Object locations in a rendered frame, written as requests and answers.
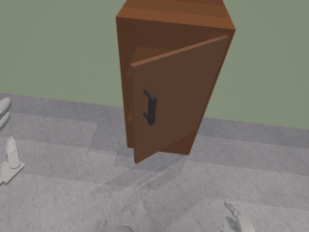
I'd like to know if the robot right hand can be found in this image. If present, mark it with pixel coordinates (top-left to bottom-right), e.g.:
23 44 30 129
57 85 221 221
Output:
220 199 256 232

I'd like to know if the robot left hand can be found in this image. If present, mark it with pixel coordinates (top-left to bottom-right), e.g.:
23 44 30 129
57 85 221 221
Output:
0 97 25 187

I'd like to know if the cupboard door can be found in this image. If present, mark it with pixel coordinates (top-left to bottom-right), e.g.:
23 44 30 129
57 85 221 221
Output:
130 35 229 164

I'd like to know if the handle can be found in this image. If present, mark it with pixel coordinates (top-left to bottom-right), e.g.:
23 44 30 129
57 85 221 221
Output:
143 90 157 126

